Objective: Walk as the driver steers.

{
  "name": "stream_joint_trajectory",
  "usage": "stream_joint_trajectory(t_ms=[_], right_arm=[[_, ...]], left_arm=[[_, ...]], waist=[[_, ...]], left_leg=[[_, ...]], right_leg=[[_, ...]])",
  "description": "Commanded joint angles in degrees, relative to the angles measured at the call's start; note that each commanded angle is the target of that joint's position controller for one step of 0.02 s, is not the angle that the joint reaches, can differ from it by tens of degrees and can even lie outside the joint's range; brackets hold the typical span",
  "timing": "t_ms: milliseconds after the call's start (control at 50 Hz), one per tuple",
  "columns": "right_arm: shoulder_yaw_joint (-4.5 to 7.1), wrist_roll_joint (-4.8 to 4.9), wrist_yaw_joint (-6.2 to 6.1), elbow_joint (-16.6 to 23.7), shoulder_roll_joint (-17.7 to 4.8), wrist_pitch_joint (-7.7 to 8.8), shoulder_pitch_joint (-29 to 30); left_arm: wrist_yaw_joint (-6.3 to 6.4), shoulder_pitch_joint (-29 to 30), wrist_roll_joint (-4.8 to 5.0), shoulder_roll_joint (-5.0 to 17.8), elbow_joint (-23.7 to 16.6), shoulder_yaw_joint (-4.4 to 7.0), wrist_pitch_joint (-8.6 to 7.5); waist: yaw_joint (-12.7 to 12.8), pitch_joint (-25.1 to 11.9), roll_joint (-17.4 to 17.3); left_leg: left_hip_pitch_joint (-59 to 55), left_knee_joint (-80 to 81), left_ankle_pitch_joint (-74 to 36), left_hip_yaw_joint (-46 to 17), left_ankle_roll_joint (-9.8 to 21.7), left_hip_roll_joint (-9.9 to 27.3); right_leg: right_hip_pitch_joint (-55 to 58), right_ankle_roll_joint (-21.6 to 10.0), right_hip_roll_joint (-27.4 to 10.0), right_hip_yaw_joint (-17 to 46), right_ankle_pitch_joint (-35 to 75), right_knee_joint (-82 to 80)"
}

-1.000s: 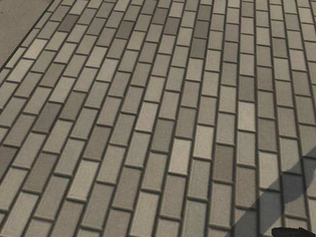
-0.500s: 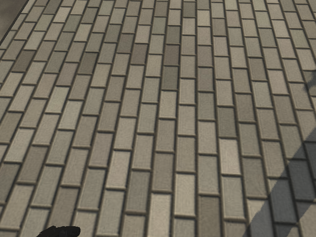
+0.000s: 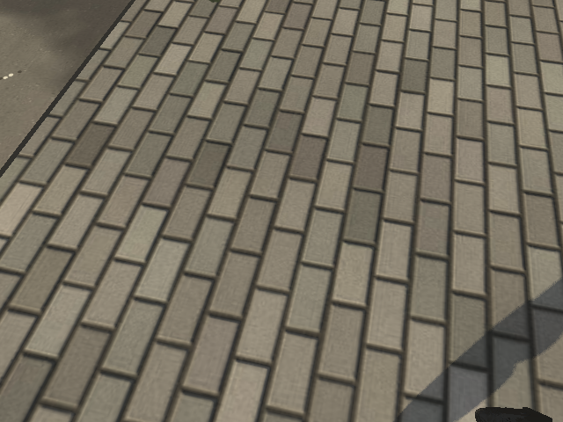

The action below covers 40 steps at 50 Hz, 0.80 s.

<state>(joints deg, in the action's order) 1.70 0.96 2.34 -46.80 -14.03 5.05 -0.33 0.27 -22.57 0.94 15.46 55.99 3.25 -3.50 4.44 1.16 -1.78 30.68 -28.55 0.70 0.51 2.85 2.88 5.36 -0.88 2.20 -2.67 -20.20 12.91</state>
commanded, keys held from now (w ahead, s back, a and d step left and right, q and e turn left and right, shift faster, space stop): w+e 0.62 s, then e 0.38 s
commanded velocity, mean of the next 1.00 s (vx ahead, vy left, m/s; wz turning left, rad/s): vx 0.40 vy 0.00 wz -0.47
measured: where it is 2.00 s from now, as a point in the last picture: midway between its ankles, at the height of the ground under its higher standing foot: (360, 404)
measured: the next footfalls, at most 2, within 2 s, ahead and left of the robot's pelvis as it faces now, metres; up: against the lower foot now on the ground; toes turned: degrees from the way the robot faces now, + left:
left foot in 0.02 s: +0.19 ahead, +0.12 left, +0.00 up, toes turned +2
right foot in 0.58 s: +0.45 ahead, -0.15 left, +0.00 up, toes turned -20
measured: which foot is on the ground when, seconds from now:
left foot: up 0.00-0.00, down 0.02-0.60, up 0.62-1.00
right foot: down 0.00-0.04, up 0.06-0.56, down 0.58-1.00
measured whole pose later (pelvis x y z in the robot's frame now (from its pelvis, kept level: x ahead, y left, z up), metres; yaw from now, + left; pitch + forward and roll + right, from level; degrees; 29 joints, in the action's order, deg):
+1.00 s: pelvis +0.49 -0.08 +0.01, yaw -32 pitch +3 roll +0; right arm 3.0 -0.3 -0.1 -43.8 -16.1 3.2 -1.6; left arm 1.9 -13.9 0.9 17.3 41.4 5.2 0.8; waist 3.0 2.4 -2.0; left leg 31.6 -34.1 5.9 -6.0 -4.1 -0.2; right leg -12.8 -4.3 7.7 9.3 -16.5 27.8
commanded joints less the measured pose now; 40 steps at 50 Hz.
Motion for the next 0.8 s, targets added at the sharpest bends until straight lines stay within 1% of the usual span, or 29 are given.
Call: stream_joint_trajectory(t_ms=[20,40,60,80,100,120,140,160,180,200,240,300,360,420,460,480,520,540,560,580,600,620,640,660,680,700,720,760,800], right_arm=[[4.07,-0.11,-0.40,-0.17,-10.68,1.09,-11.18],[5.29,-1.02,-1.10,-2.21,-15.01,1.02,-21.95],[5.80,-0.98,-0.91,-3.47,-17.67,0.56,-24.40],[4.23,-0.64,-0.96,-2.78,-11.84,0.68,-23.55],[3.55,-0.65,-1.20,-2.25,-9.72,0.95,-19.07],[3.10,-0.85,-1.22,-1.62,-8.39,1.21,-14.56],[2.72,-1.10,-1.10,-1.55,-6.61,1.48,-11.70],[2.45,-1.70,-1.07,-1.76,-5.62,1.80,-10.27],[2.43,-1.85,-1.02,-2.10,-5.00,1.98,-9.59],[2.56,-1.82,-1.09,-2.56,-5.27,2.20,-9.57],[3.03,-1.93,-1.53,-3.37,-6.67,2.46,-10.07],[3.40,-2.10,-2.50,-4.23,-7.83,2.11,-11.48],[3.55,-1.79,-3.16,-4.38,-8.91,1.56,-12.27],[3.92,-1.20,-3.53,-5.44,-10.04,0.58,-15.87],[4.18,-0.74,-3.55,-6.02,-10.53,-0.43,-17.65],[4.33,-0.51,-3.57,-6.08,-10.85,-0.95,-17.85],[4.76,-0.17,-3.84,-5.41,-12.31,-1.77,-16.39],[5.02,0.02,-4.07,-4.99,-13.17,-2.20,-15.65],[5.19,0.11,-4.23,-4.59,-13.80,-2.67,-14.78],[4.99,0.39,-4.32,-4.04,-13.62,-2.82,-13.46],[3.87,-1.19,-4.16,-2.74,-10.42,-2.13,-14.75],[1.87,-1.59,-3.29,0.49,-3.60,0.00,-17.88],[2.72,0.51,-2.30,1.59,-8.77,2.53,-11.71],[2.95,1.99,-1.99,2.88,-9.63,3.48,-8.39],[2.99,1.08,-2.40,2.03,-9.21,3.55,-8.98],[3.66,-0.50,-2.96,1.24,-10.18,2.90,-9.68],[3.97,-0.95,-3.03,1.15,-10.44,1.86,-10.62],[3.76,-1.61,-3.30,1.86,-8.59,0.13,-11.39],[3.32,-1.96,-3.73,2.96,-7.21,-0.73,-9.73]], left_arm=[[0.42,1.56,-0.10,8.89,-2.54,1.61,0.41],[0.44,1.10,-1.17,6.66,-4.16,0.51,0.33],[-0.08,-6.60,-0.69,-1.19,-4.01,-1.53,-0.80],[-0.12,-2.73,0.84,5.63,-3.43,0.02,-1.79],[-0.11,2.26,2.21,8.51,-5.24,1.04,-2.30],[0.31,4.52,2.08,8.14,-5.73,1.10,-2.28],[0.64,5.38,1.28,7.48,-5.69,1.48,-1.88],[0.62,3.83,1.12,6.30,-5.34,1.66,-1.09],[0.53,2.77,1.21,4.86,-4.99,1.62,-0.31],[0.48,2.55,1.28,3.70,-5.09,1.56,0.38],[0.55,4.63,1.01,3.24,-6.40,1.69,1.33],[0.15,8.38,0.57,3.09,-8.23,1.83,1.25],[-0.96,13.65,0.28,2.10,-10.18,1.29,0.78],[-2.05,19.66,0.16,1.18,-13.11,0.62,0.68],[-2.84,22.34,0.28,1.20,-15.12,0.46,0.73],[-3.25,22.99,0.37,1.41,-16.01,0.52,0.78],[-3.82,21.53,0.47,2.93,-17.05,1.25,1.01],[-3.89,18.82,0.53,4.21,-16.95,1.95,1.23],[-3.81,13.15,0.75,6.25,-15.97,3.10,1.37],[-3.13,3.84,0.80,9.46,-13.70,4.98,1.44],[-1.68,-3.16,0.71,14.95,-12.10,6.76,2.09],[-1.68,0.86,0.62,18.48,-14.02,6.85,1.45],[-2.14,0.35,-0.24,13.87,-14.95,5.24,0.73],[-2.16,3.19,-0.81,11.10,-15.29,4.41,-0.01],[-2.29,7.15,-0.54,9.41,-15.86,3.95,-0.50],[-2.00,10.46,-0.26,7.60,-16.63,3.50,-0.51],[-1.64,11.95,-0.69,7.10,-17.57,3.13,-0.33],[-1.06,11.88,-0.86,8.87,-17.75,3.53,-0.19],[-0.24,10.84,-0.74,10.66,-17.60,4.10,0.23]], waist=[[-9.94,-6.75,5.79],[-13.29,-15.73,-0.29],[-9.11,-22.55,-15.06],[-11.62,-19.79,-8.55],[-10.77,-11.54,-6.57],[-8.74,-7.22,-2.95],[-7.26,-3.97,-2.29],[-5.42,-3.19,-3.95],[-4.59,-2.53,-4.20],[-4.06,-1.67,-3.84],[-3.76,0.16,-2.47],[-4.46,1.51,-1.29],[-6.07,2.64,-0.44],[-8.47,4.39,0.69],[-9.06,5.02,0.50],[-8.79,4.98,0.14],[-6.51,2.61,-1.87],[-4.49,0.32,-3.25],[-1.06,-2.88,-3.81],[4.05,-7.53,-2.38],[5.37,-12.39,6.52],[-1.52,-17.65,17.31],[2.36,-19.47,9.66],[1.36,-12.36,7.11],[-1.88,-7.04,1.35],[-3.79,-5.47,0.59],[-5.21,-4.80,1.17],[-6.48,-4.83,1.62],[-6.36,-5.32,3.13]], left_leg=[[-18.98,1.69,1.86,1.41,3.55,-2.15],[-37.54,-0.38,1.25,-10.14,7.09,8.48],[-55.28,5.76,12.99,-35.89,15.01,20.99],[-51.84,10.04,20.05,-38.16,12.77,19.88],[-44.30,11.67,18.65,-29.38,10.10,18.42],[-36.20,13.67,14.13,-22.92,8.77,16.50],[-30.08,15.93,10.53,-17.81,8.01,14.62],[-25.99,17.69,7.89,-13.62,7.14,13.09],[-23.77,19.22,6.36,-10.64,7.08,12.08],[-22.27,20.23,4.05,-7.93,7.34,11.86],[-21.42,21.63,0.29,-3.75,7.74,11.80],[-23.49,22.44,-2.98,1.32,7.42,11.19],[-24.94,22.83,-4.94,6.30,6.32,10.24],[-30.49,21.67,-7.52,8.67,6.19,11.92],[-35.29,19.35,-11.21,9.83,5.92,13.31],[-37.07,17.70,-14.64,10.47,5.59,13.89],[-38.84,11.81,-31.18,12.20,4.39,14.19],[-39.15,6.73,-40.28,12.75,3.79,14.14],[-37.89,-1.69,-45.45,13.25,3.04,13.53],[-32.04,-14.20,-41.09,14.24,1.11,11.24],[-16.49,-32.64,-14.67,14.18,-1.54,7.74],[7.23,-51.86,31.95,4.97,-4.66,-6.08],[12.80,-54.95,32.23,-6.11,-3.30,-4.03],[14.37,-52.63,28.23,-5.81,-2.12,-1.54],[11.48,-47.25,24.65,-5.45,-2.30,1.01],[7.85,-42.40,22.85,-5.03,-2.85,2.89],[3.98,-40.83,21.77,-4.96,-3.52,3.37],[1.12,-35.78,19.73,-3.84,-5.43,2.54],[0.95,-28.74,15.31,-2.98,-6.81,0.69]], right_leg=[[-4.17,-6.37,-13.20,4.90,46.13,17.36],[-16.86,-4.43,-9.22,2.77,30.00,35.12],[-39.50,-0.98,1.19,3.26,-10.29,53.90],[-44.83,-1.76,-1.22,11.30,-13.63,60.40],[-47.88,-2.52,-3.86,10.69,-8.38,61.04],[-45.78,-2.37,-6.85,9.24,-2.95,58.86],[-43.70,-2.05,-8.51,9.10,0.65,56.09],[-39.87,-1.93,-9.98,9.65,3.21,54.54],[-38.15,-1.76,-10.36,9.45,4.33,53.69],[-38.14,-1.51,-10.63,9.18,5.12,53.06],[-41.21,-0.87,-10.95,9.44,8.89,50.72],[-45.10,-0.03,-10.53,9.62,17.04,42.78],[-44.01,-0.11,-9.86,5.88,23.62,33.16],[-45.97,-0.95,-9.26,2.96,23.69,27.34],[-47.62,-1.82,-8.55,1.34,20.74,25.04],[-47.39,-2.46,-7.91,0.35,18.53,24.26],[-41.95,-4.39,-4.90,-2.65,13.30,23.61],[-37.41,-5.58,-2.79,-4.21,10.34,24.06],[-29.98,-7.14,-0.53,-5.13,8.64,23.48],[-16.06,-9.45,1.52,-4.25,12.48,18.72],[0.73,-12.97,-7.58,10.82,12.94,17.44],[16.05,-24.69,-20.55,45.77,4.07,8.13],[16.05,-23.77,-22.09,48.23,9.24,3.24],[9.75,-21.38,-20.39,37.75,20.41,4.60],[0.40,-18.89,-17.16,28.84,32.31,5.70],[-5.96,-16.85,-14.91,23.10,37.97,6.01],[-11.09,-16.28,-13.71,20.80,41.91,5.14],[-16.22,-16.29,-12.20,17.91,49.35,4.66],[-18.07,-15.46,-10.09,15.19,52.68,5.36]])
Velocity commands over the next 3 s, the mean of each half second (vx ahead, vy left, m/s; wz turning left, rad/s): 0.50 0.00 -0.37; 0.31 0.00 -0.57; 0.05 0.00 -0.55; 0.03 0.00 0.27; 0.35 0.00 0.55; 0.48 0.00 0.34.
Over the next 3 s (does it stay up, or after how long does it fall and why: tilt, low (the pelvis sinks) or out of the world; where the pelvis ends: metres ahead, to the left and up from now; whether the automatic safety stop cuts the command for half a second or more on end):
stays up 0.97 -0.24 -0.01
